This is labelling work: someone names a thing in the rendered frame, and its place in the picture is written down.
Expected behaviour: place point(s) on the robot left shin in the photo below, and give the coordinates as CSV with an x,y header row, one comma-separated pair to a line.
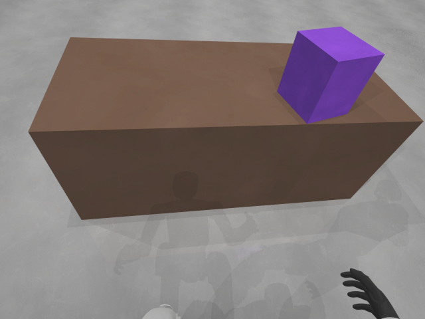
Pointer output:
x,y
165,306

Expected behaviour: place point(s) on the carton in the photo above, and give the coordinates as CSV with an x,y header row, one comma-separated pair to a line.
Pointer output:
x,y
326,71

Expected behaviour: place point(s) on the pedestal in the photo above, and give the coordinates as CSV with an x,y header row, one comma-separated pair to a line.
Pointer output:
x,y
140,127

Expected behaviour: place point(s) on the right robot hand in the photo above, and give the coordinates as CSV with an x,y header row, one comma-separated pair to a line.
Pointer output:
x,y
378,305

